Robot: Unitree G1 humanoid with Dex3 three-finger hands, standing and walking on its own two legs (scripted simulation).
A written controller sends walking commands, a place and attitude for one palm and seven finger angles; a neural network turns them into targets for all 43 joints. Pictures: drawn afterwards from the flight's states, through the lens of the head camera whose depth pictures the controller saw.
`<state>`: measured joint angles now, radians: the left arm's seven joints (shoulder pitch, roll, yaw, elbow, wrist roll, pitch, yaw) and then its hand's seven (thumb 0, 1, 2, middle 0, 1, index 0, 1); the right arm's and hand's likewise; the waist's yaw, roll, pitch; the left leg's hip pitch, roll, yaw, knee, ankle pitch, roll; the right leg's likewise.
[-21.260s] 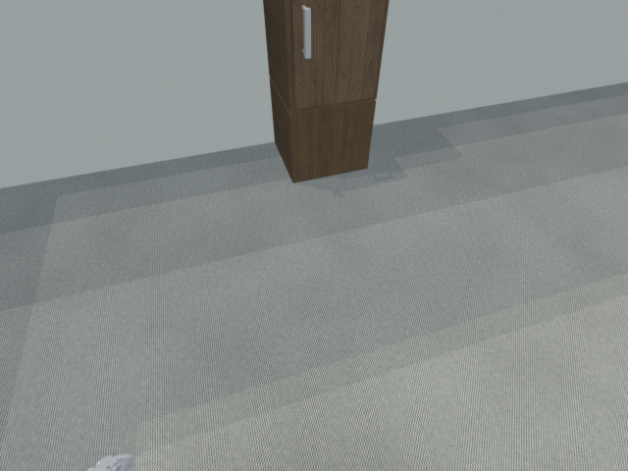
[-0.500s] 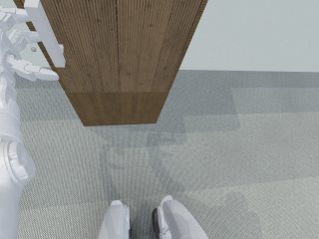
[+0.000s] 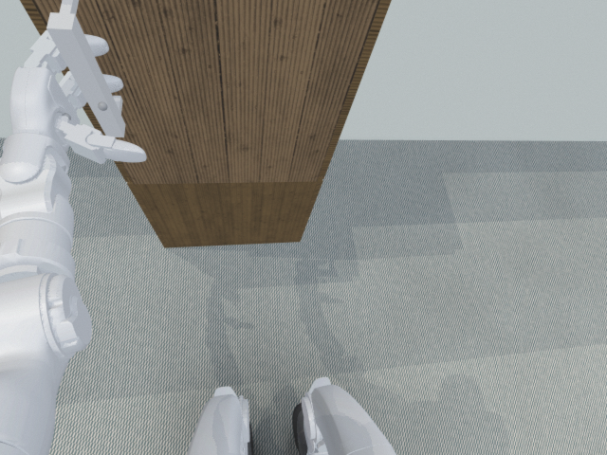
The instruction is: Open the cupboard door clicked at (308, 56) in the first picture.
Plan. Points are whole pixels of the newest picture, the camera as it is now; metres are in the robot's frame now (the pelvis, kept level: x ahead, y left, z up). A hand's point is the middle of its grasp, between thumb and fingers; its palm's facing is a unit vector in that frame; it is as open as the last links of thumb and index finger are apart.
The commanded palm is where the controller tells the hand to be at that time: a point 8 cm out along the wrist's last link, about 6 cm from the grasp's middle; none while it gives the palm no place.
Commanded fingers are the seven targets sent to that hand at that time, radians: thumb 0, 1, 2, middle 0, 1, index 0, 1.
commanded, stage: slide the fingers in behind the handle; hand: left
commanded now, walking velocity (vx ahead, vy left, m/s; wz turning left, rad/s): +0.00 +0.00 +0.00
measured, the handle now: (95, 72) +0.58 +0.21 +0.06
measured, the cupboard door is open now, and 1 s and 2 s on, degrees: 0 2 4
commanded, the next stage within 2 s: close the thumb around the handle in 0.78 s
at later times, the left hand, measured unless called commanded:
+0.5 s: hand (116, 112) +0.52 +0.18 +0.07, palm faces +0.04 -1.00 -0.01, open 14.1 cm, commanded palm +0.50 +0.20 +0.06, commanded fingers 0.00 -0.50 0.30 -0.30 -1.20 -0.30 -1.20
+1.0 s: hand (117, 110) +0.52 +0.18 +0.07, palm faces +0.03 -1.00 -0.01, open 13.7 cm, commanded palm +0.51 +0.20 +0.06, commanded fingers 0.00 -0.11 0.47 -0.33 -1.24 -0.33 -1.24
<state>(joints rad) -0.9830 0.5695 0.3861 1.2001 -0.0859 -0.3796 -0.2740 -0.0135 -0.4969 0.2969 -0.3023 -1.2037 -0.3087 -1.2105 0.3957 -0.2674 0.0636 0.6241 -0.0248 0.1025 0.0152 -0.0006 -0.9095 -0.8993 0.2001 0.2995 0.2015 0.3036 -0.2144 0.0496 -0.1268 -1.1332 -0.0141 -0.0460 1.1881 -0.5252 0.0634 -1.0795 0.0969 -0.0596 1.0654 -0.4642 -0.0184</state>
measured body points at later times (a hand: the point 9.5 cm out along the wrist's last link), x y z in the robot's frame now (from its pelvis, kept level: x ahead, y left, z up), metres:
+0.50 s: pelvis +0.00 -0.01 +0.00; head +0.14 +0.02 +0.43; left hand +0.51 +0.23 +0.07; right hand -0.01 -0.27 -0.11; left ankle +0.00 +0.07 -0.64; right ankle +0.01 -0.12 -0.64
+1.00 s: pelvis +0.00 -0.01 +0.00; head +0.15 +0.03 +0.42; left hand +0.51 +0.23 +0.07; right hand +0.00 -0.27 -0.11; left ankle +0.00 +0.07 -0.64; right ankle +0.01 -0.12 -0.64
